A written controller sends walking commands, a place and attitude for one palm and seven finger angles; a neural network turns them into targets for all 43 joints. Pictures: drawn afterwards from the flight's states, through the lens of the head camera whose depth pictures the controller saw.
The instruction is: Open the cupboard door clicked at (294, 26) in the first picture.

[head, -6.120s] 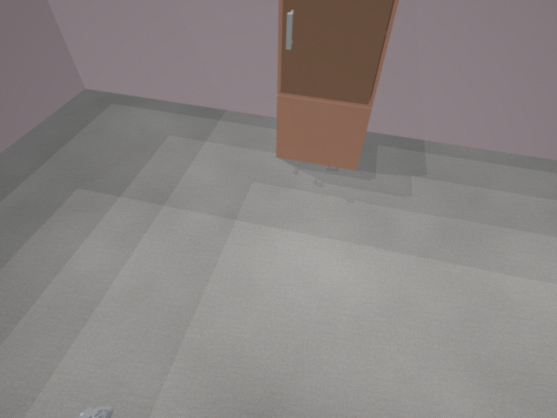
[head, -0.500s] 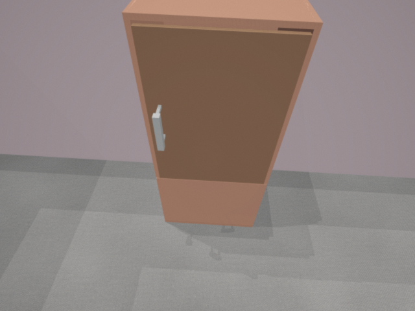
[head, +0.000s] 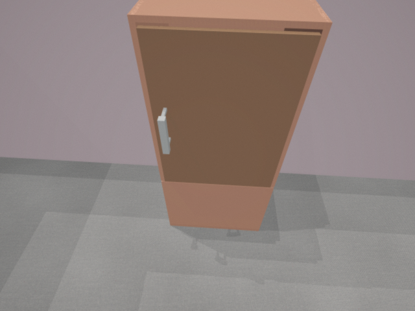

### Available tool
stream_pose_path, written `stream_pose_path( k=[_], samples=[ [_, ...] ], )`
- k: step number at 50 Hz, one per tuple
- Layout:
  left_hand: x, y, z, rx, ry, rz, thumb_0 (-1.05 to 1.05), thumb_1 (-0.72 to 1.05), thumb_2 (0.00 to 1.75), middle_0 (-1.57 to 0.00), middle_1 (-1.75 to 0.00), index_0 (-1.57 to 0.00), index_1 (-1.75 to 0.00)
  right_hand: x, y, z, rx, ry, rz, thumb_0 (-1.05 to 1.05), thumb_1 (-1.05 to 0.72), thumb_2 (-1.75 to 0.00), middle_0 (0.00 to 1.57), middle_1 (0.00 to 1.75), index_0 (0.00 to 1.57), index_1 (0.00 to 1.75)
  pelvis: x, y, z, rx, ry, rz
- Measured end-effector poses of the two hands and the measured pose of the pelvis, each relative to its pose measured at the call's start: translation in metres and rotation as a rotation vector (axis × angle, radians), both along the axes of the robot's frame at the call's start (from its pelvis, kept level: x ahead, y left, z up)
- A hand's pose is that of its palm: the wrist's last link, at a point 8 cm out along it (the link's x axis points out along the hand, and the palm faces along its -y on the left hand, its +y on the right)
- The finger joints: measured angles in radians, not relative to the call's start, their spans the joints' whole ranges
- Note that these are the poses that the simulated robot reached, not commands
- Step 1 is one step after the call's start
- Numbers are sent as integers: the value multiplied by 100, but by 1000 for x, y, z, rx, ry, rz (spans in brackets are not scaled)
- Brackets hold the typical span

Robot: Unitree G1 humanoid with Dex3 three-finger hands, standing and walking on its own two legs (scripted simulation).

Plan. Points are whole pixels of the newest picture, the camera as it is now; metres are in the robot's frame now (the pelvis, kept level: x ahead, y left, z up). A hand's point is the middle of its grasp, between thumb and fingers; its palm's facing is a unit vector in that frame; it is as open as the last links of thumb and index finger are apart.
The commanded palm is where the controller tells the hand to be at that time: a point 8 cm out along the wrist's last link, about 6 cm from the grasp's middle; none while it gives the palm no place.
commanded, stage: look again from close up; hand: left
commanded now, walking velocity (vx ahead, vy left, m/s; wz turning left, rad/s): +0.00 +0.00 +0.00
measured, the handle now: (165, 131) +0.62 +0.17 -0.04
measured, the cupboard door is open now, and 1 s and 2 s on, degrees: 0 0 0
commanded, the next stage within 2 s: shuffle to correct the standing spot in 0.02 s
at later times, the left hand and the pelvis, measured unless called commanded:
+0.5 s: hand out of the picture +0.01 +0.15 -0.18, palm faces +0.06 -0.98 -0.17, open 7.3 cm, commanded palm none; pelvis +0.05 -0.01 -0.01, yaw +0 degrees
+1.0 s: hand out of the picture +0.11 +0.17 -0.18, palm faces +0.01 -0.97 -0.24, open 7.3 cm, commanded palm none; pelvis +0.04 -0.01 -0.01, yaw -1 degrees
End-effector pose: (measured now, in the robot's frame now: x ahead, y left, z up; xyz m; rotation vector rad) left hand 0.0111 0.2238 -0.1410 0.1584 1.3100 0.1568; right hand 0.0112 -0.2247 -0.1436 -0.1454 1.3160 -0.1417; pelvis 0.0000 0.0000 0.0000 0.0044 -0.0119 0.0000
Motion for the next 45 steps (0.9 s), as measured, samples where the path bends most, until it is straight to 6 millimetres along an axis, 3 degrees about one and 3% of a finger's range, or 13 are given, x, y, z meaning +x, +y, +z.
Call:
stream_pose_path(
  k=[13, 23, 29, 34, 41, 45],
  samples=[
    [-4, -5, -6, -25, 43, 2, 0, 91, 90, -20, -30, -20, -30, 26, -8, 6, -21, -27, 15, 0, -91, -89, 20, 30, 20, 30, 10, -4, 0, 0, 2, -5],
    [-11, -18, -11, -37, 126, 41, 0, 91, 90, -20, -30, -20, -30, 27, -12, -7, 2, 49, -10, 0, -91, -89, 20, 30, 20, 30, 41, -14, -8, -6, 21, -2],
    [-9, -24, -18, -55, 187, 79, 0, 91, 90, -20, -30, -20, -30, 51, -8, -5, -25, 80, -1, 1, -92, -89, 20, 30, 20, 30, 62, -11, -10, -7, 21, 9],
    [17, -22, -10, -45, 171, 70, 0, 91, 90, -20, -30, -20, -30, 68, -10, 4, -43, 44, -17, 1, -92, -89, 20, 30, 20, 30, 69, -9, -1, -4, 16, -5],
    [70, -13, -3, 25, 21, 21, 0, 91, 90, -20, -30, -20, -30, 77, -22, -4, -25, 28, -28, 1, -92, -89, 20, 30, 20, 30, 63, -20, -4, 8, 29, -4],
    [84, -10, -2, 42, -39, -11, 0, 91, 90, -20, -30, -20, -30, 85, -24, -5, -20, -6, -27, 1, -92, -89, 20, 30, 20, 30, 56, -18, -6, -3, 26, -8]
  ],
)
